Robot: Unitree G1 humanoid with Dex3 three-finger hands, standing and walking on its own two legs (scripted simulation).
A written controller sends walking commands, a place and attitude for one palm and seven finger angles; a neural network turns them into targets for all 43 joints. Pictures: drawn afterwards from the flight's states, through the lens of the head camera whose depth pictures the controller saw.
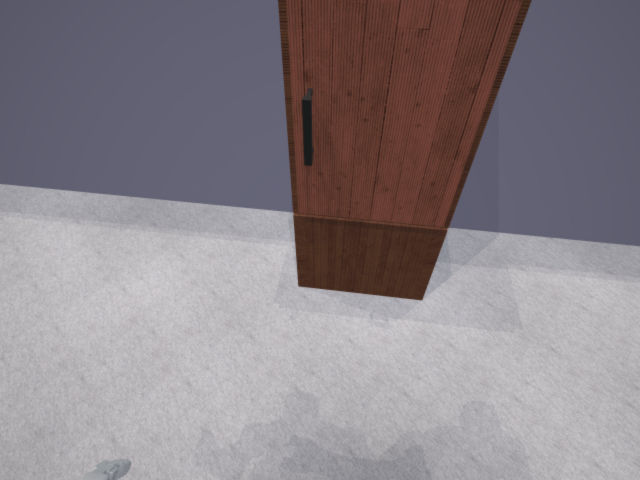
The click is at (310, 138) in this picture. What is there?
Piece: cupboard door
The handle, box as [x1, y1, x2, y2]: [302, 88, 312, 165]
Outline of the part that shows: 308,88 306,95 303,96 302,99 304,164 311,165 312,88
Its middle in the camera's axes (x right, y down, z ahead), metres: -0.03 -0.26 +0.91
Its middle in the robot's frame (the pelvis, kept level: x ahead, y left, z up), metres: +0.86 +0.08 -0.03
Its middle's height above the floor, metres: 0.74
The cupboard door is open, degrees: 0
